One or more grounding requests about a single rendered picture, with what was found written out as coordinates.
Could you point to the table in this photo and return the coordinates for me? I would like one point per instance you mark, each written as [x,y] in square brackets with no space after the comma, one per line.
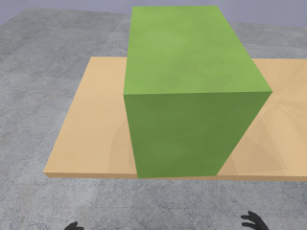
[94,140]

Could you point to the right robot hand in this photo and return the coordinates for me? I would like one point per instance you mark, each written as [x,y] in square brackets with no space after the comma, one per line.
[259,223]

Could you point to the carton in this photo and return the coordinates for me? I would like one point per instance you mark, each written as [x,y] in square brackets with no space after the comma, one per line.
[191,90]

